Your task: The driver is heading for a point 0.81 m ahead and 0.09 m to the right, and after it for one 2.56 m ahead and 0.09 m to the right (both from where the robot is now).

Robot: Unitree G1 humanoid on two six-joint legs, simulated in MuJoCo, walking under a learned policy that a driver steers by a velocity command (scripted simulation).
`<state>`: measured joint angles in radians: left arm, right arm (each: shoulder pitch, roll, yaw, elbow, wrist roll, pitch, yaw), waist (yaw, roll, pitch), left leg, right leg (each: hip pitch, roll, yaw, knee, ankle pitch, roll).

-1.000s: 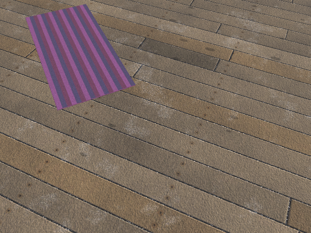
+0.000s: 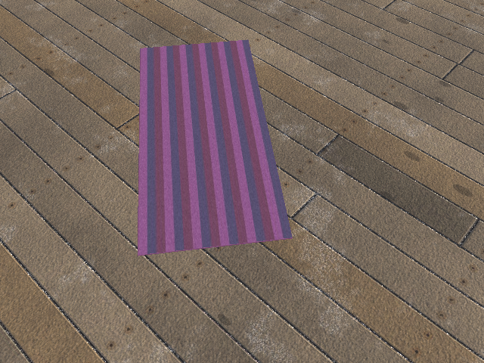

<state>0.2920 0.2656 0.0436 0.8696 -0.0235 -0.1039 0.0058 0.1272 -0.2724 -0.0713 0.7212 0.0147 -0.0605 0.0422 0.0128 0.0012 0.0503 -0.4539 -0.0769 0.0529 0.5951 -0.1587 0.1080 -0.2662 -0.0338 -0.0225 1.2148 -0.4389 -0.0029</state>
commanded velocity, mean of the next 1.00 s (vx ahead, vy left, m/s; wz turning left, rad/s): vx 0.50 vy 0.00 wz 0.08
